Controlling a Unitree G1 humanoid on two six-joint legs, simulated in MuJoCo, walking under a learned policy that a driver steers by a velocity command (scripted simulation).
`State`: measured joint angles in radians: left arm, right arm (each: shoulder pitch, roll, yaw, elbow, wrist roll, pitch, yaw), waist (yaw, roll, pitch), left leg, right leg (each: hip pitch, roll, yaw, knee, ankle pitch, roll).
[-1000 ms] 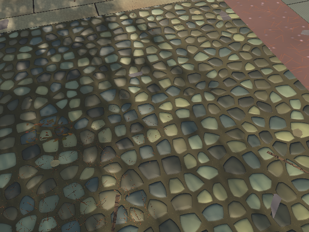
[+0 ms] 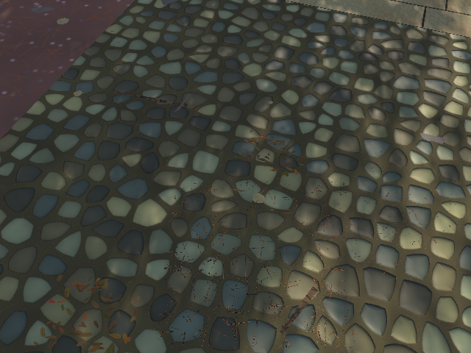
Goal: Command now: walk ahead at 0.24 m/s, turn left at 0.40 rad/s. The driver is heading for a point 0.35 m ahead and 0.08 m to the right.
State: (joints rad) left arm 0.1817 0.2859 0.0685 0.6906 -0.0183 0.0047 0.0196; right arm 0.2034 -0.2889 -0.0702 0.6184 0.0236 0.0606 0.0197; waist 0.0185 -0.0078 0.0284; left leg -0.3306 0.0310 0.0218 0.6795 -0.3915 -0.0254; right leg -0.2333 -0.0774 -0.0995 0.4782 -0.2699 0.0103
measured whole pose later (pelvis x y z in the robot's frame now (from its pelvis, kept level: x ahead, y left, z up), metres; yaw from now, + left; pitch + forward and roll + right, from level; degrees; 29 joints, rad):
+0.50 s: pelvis +0.19 +0.02 -0.02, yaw -4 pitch +3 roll -1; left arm 0.06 0.26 0.03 0.69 -0.02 -0.08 -0.08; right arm 0.42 -0.28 -0.04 0.79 0.00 -0.05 -0.02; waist -0.07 -0.03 0.04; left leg 0.18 -0.02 0.11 0.20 -0.43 0.03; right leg -0.62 0.00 -0.06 0.56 0.01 -0.06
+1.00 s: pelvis +0.35 +0.03 +0.00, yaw -7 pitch +0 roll -2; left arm 0.14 0.24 0.01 0.83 0.02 -0.02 -0.01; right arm 0.24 -0.25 -0.03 0.75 -0.02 0.00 -0.04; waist 0.01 -0.01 0.01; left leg -0.33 0.05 -0.04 0.56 -0.23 -0.03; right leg -0.26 0.04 -0.01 0.51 -0.25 -0.02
